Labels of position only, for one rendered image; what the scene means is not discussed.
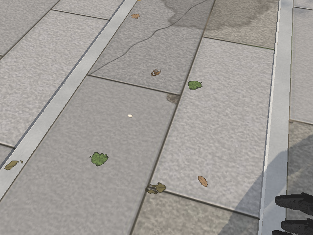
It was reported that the right robot hand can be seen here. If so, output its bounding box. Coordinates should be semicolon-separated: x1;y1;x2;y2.
272;192;313;235

